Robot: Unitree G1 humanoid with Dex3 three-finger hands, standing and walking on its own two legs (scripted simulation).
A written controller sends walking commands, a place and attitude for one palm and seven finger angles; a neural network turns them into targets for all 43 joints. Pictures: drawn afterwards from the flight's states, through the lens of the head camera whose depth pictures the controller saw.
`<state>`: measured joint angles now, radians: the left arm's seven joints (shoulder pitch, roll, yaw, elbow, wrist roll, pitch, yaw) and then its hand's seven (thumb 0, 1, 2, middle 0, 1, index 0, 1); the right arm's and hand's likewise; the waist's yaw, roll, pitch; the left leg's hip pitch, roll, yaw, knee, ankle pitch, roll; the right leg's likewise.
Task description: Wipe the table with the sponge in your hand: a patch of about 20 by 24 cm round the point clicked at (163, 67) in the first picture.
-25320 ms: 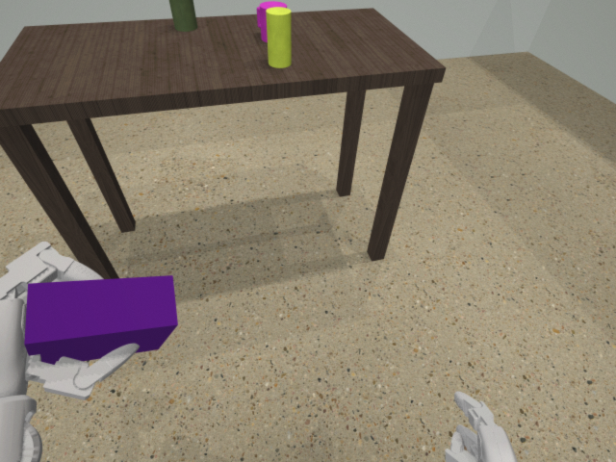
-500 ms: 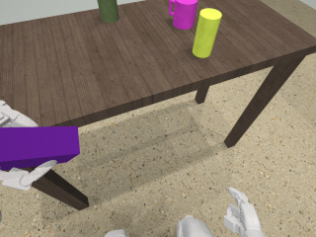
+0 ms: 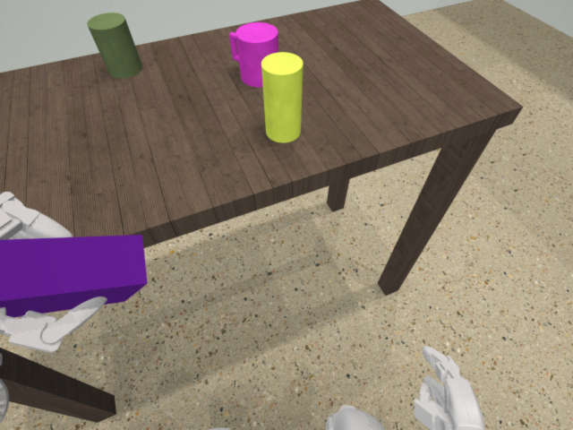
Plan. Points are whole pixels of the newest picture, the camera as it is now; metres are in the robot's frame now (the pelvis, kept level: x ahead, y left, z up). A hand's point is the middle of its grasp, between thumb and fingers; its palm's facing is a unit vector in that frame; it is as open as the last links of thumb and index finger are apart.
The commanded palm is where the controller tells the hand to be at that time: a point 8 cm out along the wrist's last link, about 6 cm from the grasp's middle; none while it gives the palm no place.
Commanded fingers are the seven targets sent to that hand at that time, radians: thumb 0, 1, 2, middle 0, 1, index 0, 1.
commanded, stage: shuffle to correct the standing spot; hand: left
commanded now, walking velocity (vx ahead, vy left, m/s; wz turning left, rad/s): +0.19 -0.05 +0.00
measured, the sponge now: (92, 274) +0.24 +0.22 +0.15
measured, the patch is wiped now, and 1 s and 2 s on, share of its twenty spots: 0.00 0.00 0.00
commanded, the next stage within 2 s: come to a stop and stand still in 1.10 s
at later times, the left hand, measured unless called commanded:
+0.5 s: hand (161, 222) +0.28 +0.15 +0.19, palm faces +0.41 -0.78 -0.47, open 9.5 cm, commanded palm +0.22 +0.19 +0.19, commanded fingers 0.00 0.10 1.30 -1.20 -1.60 -1.20 -1.60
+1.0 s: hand (88, 214) +0.30 +0.24 +0.17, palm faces +0.44 -0.78 -0.45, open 9.5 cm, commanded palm +0.24 +0.27 +0.19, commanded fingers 0.00 0.10 1.30 -1.20 -1.60 -1.20 -1.60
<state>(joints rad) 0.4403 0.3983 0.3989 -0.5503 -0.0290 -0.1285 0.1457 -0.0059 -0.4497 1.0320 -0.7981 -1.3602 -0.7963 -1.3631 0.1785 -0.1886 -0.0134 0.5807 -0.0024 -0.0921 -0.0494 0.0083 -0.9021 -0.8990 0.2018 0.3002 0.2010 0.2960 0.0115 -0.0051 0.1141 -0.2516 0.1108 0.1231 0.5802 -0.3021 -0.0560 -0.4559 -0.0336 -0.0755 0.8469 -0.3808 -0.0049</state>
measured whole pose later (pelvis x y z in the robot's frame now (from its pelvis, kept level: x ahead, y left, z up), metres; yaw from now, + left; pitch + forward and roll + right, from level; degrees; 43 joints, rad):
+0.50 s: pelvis +0.06 -0.09 +0.01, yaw +0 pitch -1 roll +4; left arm 0.49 0.36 0.36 -0.51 -0.04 -0.17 0.18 0.00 -0.45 1.03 -0.80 -1.36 -0.80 -1.36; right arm 0.17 -0.25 -0.05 0.59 0.01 -0.04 -0.05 0.01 -0.90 -0.90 0.20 0.30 0.20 0.30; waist -0.01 0.00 0.08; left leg -0.33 0.03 0.09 0.70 -0.33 0.00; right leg -0.23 0.01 -0.13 0.48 -0.25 -0.12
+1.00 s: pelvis +0.08 -0.01 +0.00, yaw +0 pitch -2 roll +2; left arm 0.45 0.37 0.37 -0.47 -0.04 -0.14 0.17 -0.01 -0.45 1.03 -0.80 -1.36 -0.80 -1.36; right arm 0.19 -0.20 -0.02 0.60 0.02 -0.05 -0.06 0.01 -0.90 -0.90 0.20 0.30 0.20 0.30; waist 0.01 0.02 0.08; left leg -0.27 0.03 0.07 0.61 -0.30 -0.02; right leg -0.27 -0.05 -0.06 0.71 -0.42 -0.01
